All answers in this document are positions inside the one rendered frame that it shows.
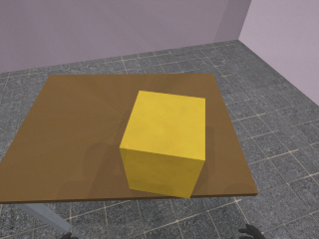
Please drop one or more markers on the right robot hand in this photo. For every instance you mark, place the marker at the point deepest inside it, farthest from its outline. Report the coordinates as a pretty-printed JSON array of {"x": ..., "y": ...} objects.
[{"x": 251, "y": 230}]

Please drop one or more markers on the table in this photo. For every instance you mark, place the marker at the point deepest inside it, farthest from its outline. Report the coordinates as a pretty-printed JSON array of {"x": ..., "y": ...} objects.
[{"x": 68, "y": 147}]

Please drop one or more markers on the carton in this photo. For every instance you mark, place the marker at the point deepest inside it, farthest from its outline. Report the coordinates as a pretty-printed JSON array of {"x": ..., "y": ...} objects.
[{"x": 163, "y": 147}]

